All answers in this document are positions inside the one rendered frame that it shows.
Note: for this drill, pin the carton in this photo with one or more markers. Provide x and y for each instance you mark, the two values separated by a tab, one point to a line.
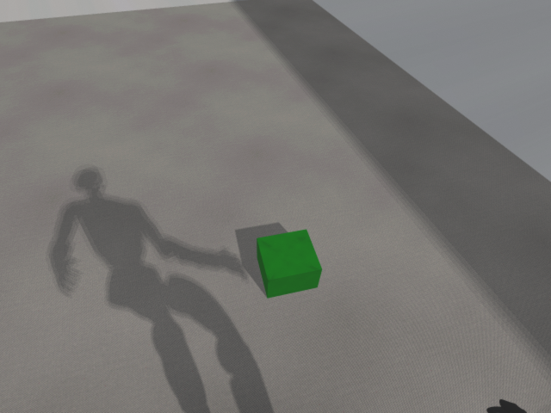
288	263

